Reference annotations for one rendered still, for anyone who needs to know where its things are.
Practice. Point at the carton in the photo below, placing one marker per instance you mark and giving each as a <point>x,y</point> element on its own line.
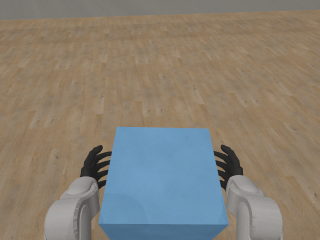
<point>162,184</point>

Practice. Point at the robot right forearm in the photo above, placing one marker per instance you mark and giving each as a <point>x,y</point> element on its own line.
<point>257,217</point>

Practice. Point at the right robot hand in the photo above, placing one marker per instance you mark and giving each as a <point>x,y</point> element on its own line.
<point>231,166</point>

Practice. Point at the robot left forearm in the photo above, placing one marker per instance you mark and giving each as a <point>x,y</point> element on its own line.
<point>69,218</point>

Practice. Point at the left robot hand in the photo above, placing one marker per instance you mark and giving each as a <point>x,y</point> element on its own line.
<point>91,165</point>

